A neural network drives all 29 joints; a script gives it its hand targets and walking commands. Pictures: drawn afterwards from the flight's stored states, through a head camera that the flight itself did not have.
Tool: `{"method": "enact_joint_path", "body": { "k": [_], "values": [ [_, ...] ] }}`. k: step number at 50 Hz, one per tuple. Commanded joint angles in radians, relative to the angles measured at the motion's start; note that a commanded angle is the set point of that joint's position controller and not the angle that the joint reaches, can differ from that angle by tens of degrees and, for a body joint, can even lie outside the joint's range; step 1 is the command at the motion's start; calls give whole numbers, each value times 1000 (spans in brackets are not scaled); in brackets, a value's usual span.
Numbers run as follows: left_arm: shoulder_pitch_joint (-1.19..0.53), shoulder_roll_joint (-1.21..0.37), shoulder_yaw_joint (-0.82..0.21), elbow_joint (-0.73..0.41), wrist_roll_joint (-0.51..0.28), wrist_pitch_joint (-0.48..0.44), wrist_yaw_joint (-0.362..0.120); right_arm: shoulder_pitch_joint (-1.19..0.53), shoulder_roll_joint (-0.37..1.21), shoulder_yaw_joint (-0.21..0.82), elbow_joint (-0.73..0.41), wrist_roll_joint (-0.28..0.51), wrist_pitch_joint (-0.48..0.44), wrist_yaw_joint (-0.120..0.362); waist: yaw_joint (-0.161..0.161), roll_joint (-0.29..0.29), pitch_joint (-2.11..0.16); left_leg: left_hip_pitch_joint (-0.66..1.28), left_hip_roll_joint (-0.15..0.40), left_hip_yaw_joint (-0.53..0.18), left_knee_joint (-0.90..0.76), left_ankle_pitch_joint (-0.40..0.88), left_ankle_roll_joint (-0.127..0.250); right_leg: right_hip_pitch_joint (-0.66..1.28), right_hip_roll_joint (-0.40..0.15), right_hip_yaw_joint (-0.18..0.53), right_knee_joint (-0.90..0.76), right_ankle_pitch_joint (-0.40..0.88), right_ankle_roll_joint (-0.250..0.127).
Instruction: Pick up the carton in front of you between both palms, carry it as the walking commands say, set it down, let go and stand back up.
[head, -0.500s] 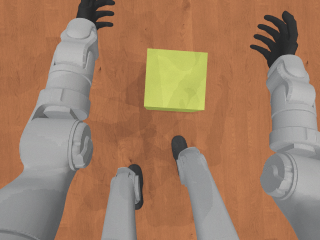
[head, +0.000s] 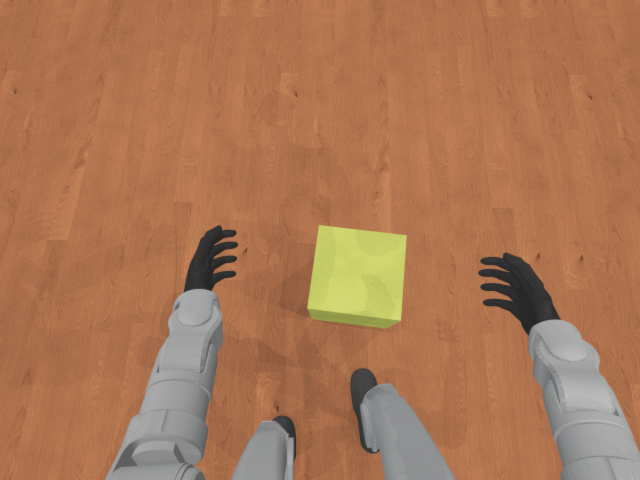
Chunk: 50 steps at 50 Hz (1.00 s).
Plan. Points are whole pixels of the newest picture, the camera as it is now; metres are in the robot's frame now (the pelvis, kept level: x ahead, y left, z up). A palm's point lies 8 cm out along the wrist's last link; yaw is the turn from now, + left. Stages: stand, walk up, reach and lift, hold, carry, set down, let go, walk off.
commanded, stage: let go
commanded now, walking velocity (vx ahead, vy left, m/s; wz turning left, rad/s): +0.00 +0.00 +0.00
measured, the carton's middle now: (355, 281) +0.44 -0.10 -0.60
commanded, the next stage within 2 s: stand in 0.96 s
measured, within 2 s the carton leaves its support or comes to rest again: neither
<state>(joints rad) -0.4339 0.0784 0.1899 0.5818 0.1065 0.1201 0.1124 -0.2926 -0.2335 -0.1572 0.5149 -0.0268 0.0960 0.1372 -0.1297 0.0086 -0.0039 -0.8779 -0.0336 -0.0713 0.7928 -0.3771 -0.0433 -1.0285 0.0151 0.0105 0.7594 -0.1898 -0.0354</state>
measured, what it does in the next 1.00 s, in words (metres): shifts its weight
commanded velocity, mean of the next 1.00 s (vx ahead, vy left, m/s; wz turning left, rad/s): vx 0.00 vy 0.00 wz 0.00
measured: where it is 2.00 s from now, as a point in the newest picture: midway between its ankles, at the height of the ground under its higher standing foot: (326, 449)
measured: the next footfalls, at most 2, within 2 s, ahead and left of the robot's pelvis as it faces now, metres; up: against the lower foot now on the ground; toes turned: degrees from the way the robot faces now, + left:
none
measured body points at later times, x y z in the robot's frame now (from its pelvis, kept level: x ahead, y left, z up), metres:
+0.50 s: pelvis +0.05 +0.04 +0.05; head +0.10 +0.04 +0.49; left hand +0.25 +0.26 -0.03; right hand +0.21 -0.20 -0.03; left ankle -0.01 +0.15 -0.69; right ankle +0.08 -0.09 -0.69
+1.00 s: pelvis +0.05 +0.04 +0.04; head +0.06 +0.03 +0.49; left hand +0.24 +0.27 -0.03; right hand +0.21 -0.22 -0.03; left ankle -0.01 +0.15 -0.69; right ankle +0.08 -0.09 -0.69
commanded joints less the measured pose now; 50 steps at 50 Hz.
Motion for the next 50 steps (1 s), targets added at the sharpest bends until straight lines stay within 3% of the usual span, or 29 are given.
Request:
{"method": "enact_joint_path", "body": {
  "k": [1, 8, 16, 21, 34, 35, 36, 41, 48, 49, 50],
  "values": [
    [3, 85, -6, -75, -8, -56, -21, 88, -61, 31, -126, 27, -40, -17, -6, -78, -555, -92, -57, 87, -150, -6, 32, 946, -19, 77, -68, 287, 52],
    [233, 129, -36, -70, -19, -115, -55, 351, -53, 103, -231, 55, -75, -58, 29, -87, -406, 114, -41, 72, -258, 37, 58, 1058, -23, 86, -163, 346, 63],
    [421, 153, -78, -132, -35, -128, -93, 459, -75, 127, -240, 69, -74, -69, 80, 14, -190, 384, -12, 55, -391, 112, 47, 1054, 11, 26, -270, 254, 56],
    [518, 163, -106, -177, -56, -109, -124, 486, -87, 106, -200, 55, -55, -66, 107, 66, -86, 439, 24, 37, -458, 165, 42, 1106, 39, -1, -290, 232, 57],
    [605, 196, -142, -257, -112, -47, -170, 516, -98, 62, -180, 14, -3, -73, 110, 32, 18, 558, 45, 18, -472, 405, 18, 1139, 59, -14, -322, 276, 42],
    [635, 193, -160, -190, -117, -71, -149, 469, -157, 53, -218, -6, 45, -96, 104, 25, -44, 631, 45, 7, -429, 516, 13, 1080, 78, -17, -288, 238, 47],
    [636, 190, -148, -200, -112, -76, -136, 494, -145, 59, -207, -4, 56, -104, 111, 45, -38, 646, 44, 4, -409, 578, 2, 1048, 77, -19, -282, 229, 41],
    [638, 203, -151, -202, -119, -74, -119, 508, -130, 82, -196, 12, 71, -118, 118, 62, -50, 639, 41, 10, -385, 659, -7, 1011, 74, -10, -278, 271, 40],
    [647, 217, -136, -179, -115, -59, -129, 494, -123, 87, -208, 21, 86, -126, 128, 31, -47, 566, 23, 32, -394, 499, 18, 1053, 59, -6, -273, 285, 41],
    [637, 337, -96, -44, -60, -71, -106, 446, -214, 66, -91, -11, 24, -151, 143, 92, -35, 584, 50, 14, -375, 225, 6, 925, -56, 17, -254, 184, 49],
    [646, 355, -93, -38, -48, -81, -97, 468, -208, 67, -81, -21, -8, -154, 137, 88, -37, 608, 60, -19, -395, 98, 18, 874, -56, 32, -269, 70, 40]
  ]
}}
